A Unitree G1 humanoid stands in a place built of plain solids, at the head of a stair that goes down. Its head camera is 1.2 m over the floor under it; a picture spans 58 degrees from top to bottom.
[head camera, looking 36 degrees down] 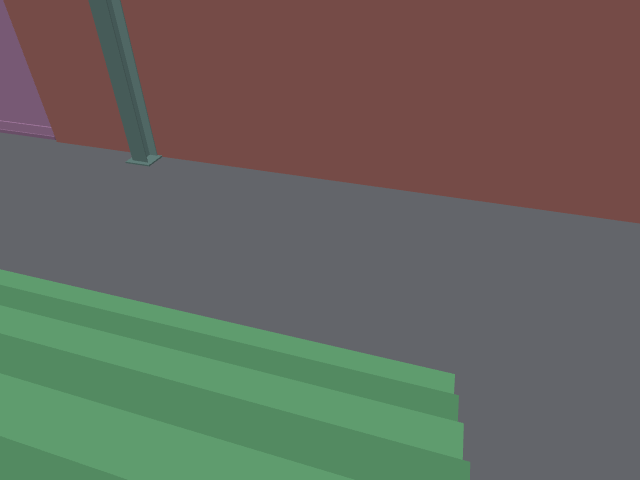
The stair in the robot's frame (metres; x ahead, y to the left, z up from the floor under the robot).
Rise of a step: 0.17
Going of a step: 0.28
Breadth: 4.90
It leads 16 degrees to the right of straight ahead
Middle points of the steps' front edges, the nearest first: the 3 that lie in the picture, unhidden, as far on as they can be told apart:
1.84 1.67 -0.69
2.11 1.59 -0.87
2.37 1.51 -1.04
